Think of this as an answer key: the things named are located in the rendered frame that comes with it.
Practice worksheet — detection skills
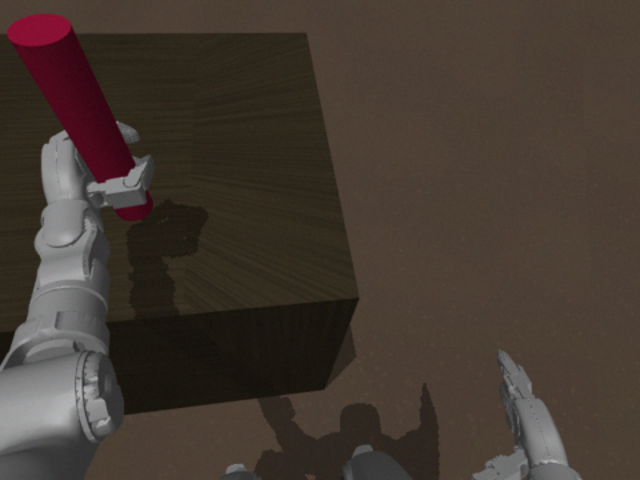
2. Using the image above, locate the can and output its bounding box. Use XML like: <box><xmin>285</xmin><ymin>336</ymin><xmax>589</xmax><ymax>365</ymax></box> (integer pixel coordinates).
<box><xmin>7</xmin><ymin>14</ymin><xmax>153</xmax><ymax>221</ymax></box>

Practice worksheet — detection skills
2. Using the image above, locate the right robot arm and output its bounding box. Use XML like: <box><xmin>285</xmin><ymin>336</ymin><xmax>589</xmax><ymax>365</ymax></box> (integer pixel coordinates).
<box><xmin>527</xmin><ymin>463</ymin><xmax>583</xmax><ymax>480</ymax></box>

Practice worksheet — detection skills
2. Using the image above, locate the left robot arm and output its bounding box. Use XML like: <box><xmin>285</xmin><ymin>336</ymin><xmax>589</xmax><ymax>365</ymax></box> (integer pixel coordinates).
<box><xmin>0</xmin><ymin>199</ymin><xmax>124</xmax><ymax>480</ymax></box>

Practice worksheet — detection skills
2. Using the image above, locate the right robot hand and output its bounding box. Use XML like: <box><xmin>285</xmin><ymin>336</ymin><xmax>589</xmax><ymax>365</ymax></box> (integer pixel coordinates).
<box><xmin>469</xmin><ymin>350</ymin><xmax>569</xmax><ymax>480</ymax></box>

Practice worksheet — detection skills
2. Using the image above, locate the left robot hand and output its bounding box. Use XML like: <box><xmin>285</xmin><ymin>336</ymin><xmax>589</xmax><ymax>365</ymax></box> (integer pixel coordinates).
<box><xmin>41</xmin><ymin>121</ymin><xmax>154</xmax><ymax>213</ymax></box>

